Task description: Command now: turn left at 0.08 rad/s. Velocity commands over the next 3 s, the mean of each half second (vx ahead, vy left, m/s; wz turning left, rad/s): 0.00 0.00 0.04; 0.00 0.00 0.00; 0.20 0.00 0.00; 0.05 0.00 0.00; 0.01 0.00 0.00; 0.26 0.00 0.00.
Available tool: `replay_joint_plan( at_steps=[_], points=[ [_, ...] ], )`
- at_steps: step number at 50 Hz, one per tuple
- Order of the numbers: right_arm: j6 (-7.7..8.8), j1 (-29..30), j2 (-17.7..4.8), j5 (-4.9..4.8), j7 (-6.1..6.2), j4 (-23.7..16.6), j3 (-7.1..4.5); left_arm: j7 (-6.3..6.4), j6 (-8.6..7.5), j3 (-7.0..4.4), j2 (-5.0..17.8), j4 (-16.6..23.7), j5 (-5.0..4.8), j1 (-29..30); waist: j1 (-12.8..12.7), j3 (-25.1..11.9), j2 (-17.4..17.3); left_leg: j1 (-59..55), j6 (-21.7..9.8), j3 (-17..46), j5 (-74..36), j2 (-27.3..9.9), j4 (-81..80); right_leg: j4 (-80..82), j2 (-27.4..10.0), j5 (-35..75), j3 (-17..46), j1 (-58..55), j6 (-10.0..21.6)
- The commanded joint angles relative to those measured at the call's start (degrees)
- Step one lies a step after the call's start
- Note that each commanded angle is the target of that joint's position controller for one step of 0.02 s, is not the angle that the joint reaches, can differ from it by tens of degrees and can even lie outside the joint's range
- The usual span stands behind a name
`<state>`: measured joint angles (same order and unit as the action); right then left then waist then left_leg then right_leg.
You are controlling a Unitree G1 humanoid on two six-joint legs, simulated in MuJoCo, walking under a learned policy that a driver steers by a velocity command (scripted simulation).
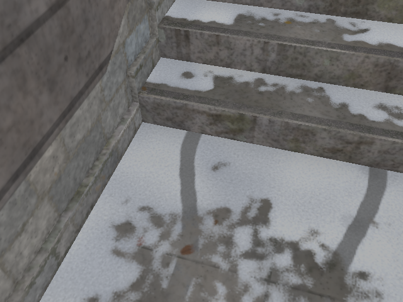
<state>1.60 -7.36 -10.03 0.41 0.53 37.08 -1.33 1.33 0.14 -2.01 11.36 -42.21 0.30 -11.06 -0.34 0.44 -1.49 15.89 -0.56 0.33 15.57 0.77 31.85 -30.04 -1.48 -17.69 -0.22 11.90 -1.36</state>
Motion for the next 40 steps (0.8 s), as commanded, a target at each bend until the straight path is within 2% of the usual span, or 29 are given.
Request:
replay_joint_plan(
  at_steps=[1,2,4,5,10,11,14,15,16,25,26,27,32,33,34,36,38,40],
  points=[
    [0.40,3.66,-5.77,0.36,0.57,-4.40,-2.16,-0.54,-2.10,-0.77,3.86,4.47,-0.19,3.77,0.64,-2.91,6.91,-2.03,0.53,3.66,-2.23,-2.24,-4.49,8.44,-4.53,12.68,5.99,-0.37,5.89],
    [-0.06,3.05,-4.67,0.09,0.91,-4.27,-2.11,-0.38,-2.63,-0.95,4.59,3.82,-0.09,2.78,0.69,-2.89,6.86,-2.75,0.23,3.87,-3.99,-2.48,-4.13,8.45,-4.03,12.30,5.34,-0.47,5.33],
    [-0.29,1.53,-4.27,-0.21,0.80,-3.58,-2.23,-0.09,-3.19,-0.82,4.21,3.11,-0.19,1.53,0.78,-1.96,5.12,-2.85,-0.10,4.35,-4.92,-2.89,-4.86,8.70,-3.70,11.01,4.97,-0.25,5.20],
    [-0.38,0.91,-4.30,-0.79,1.04,-3.39,-2.22,-0.15,-3.16,-0.74,3.66,3.56,0.45,1.18,0.29,-1.25,4.40,-2.07,-0.90,3.96,-3.81,-2.45,-4.76,8.75,-3.12,10.02,4.72,-0.58,5.02],
    [-0.17,-1.07,-3.41,-0.65,1.33,-2.25,-2.37,-0.10,-3.06,-0.72,2.90,3.41,0.17,0.61,-0.01,-0.46,1.51,-1.32,-0.94,4.07,-4.19,-2.74,-5.38,8.70,-2.32,8.68,4.23,-0.94,5.14],
    [-0.35,-1.12,-3.84,-0.95,1.14,-2.39,-2.42,-0.31,-3.07,-0.45,2.13,3.28,0.13,0.01,-0.54,-1.94,-0.05,-1.83,-1.23,4.23,-6.48,-3.06,-5.05,9.17,-2.10,10.58,4.42,-2.62,5.33],
    [-0.49,-2.35,-3.72,-0.96,1.10,-2.21,-2.52,-0.48,-2.97,-0.45,1.98,2.77,0.11,0.20,-0.12,-1.61,0.33,-1.92,-1.31,4.41,-7.54,-3.40,-5.02,9.27,-1.79,12.31,4.06,-3.39,5.37],
    [-0.37,-2.46,-3.51,-0.95,1.38,-2.01,-2.59,-0.28,-2.71,-0.72,2.53,2.47,0.12,0.05,-0.09,-0.27,0.77,-1.34,-1.16,4.71,-6.88,-3.28,-5.61,8.88,-1.65,11.22,3.64,-2.35,5.09],
    [-0.24,-3.18,-3.73,-0.57,1.58,-1.72,-2.63,-0.15,-2.82,-0.73,2.27,2.52,0.16,0.03,0.12,-0.06,0.64,-1.60,-1.05,4.35,-5.77,-3.23,-5.68,8.88,-1.57,10.21,3.53,-1.86,4.99],
    [0.22,-4.40,-3.32,-0.73,1.84,-0.68,-2.68,0.06,-3.16,-1.03,1.58,0.90,0.07,-1.82,0.11,-0.78,0.40,-2.65,-1.95,4.70,-7.38,-3.52,-6.34,8.75,-1.23,10.51,2.90,-2.10,4.13],
    [0.33,-4.08,-3.33,-0.32,1.53,-0.48,-2.85,0.24,-3.24,-1.17,2.07,0.04,-0.72,-2.13,0.28,-0.84,0.37,-2.95,-1.37,4.97,-8.76,-3.82,-6.36,8.61,-1.72,11.18,3.08,-1.89,4.33],
    [0.36,-4.22,-3.45,-0.34,1.38,-0.38,-2.94,0.35,-3.29,-1.20,2.11,-0.24,-0.72,-2.58,0.25,-1.13,0.21,-3.27,-1.34,4.98,-9.39,-3.81,-6.37,8.60,-1.78,11.38,3.10,-2.04,4.30],
    [0.37,-4.35,-3.37,-0.59,1.07,0.95,-3.13,0.71,-3.16,-1.27,2.04,-1.67,-0.59,-3.56,0.21,-0.27,0.32,-3.18,-2.00,5.08,-9.15,-3.73,-7.76,9.33,-1.97,11.49,3.19,-2.17,3.95],
    [0.62,-4.34,-3.38,-0.03,0.83,1.53,-3.01,0.84,-3.00,-1.17,1.84,-2.16,-0.01,-4.12,0.05,-0.87,1.04,-2.97,-2.31,4.88,-8.75,-3.83,-7.52,8.91,-1.78,11.00,2.67,-2.81,3.58],
    [0.72,-4.25,-3.18,-0.04,0.69,1.82,-2.98,0.92,-2.90,-1.18,1.77,-2.48,0.03,-4.58,-0.04,-0.85,0.93,-2.87,-2.51,4.93,-8.46,-3.83,-7.75,8.92,-1.77,10.68,2.68,-2.85,3.41],
    [0.81,-3.97,-2.78,-0.44,1.03,2.23,-2.76,1.13,-2.94,-1.42,2.20,-2.99,0.33,-5.10,-0.09,-0.04,0.08,-2.86,-2.92,4.77,-7.67,-3.63,-8.14,9.42,-1.66,9.44,2.67,-2.23,2.84],
    [0.71,-4.48,-2.51,-0.24,1.60,3.05,-2.55,1.25,-2.90,-1.41,2.47,-3.34,0.68,-4.11,0.27,-0.19,0.65,-2.87,-3.41,4.78,-7.68,-3.95,-8.66,9.73,-1.56,10.14,2.45,-2.24,2.65],
    [0.65,-4.96,-3.05,-0.25,1.90,3.87,-2.64,1.20,-2.87,-1.30,2.21,-4.18,0.40,-4.91,0.19,0.02,0.42,-3.15,-3.70,4.84,-8.00,-3.97,-9.04,10.02,-1.61,10.43,2.46,-2.45,2.42]
  ],
)
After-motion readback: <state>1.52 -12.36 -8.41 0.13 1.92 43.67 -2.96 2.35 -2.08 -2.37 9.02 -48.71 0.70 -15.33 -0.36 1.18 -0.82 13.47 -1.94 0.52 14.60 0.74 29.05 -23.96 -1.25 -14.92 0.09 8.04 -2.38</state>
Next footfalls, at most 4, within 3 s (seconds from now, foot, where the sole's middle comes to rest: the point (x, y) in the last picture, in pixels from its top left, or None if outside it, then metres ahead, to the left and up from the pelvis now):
1.34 right None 0.11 -0.14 -0.77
1.64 left None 0.22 0.09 -0.77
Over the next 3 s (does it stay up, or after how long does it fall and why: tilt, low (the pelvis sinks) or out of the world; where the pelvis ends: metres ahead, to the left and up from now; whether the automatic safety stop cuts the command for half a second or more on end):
stays up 0.23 0.05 0.00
